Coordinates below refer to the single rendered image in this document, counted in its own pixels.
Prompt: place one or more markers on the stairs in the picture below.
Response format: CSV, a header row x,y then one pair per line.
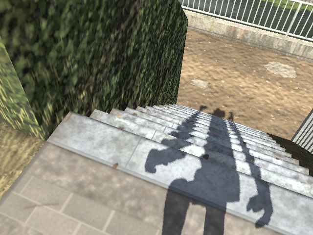
x,y
216,139

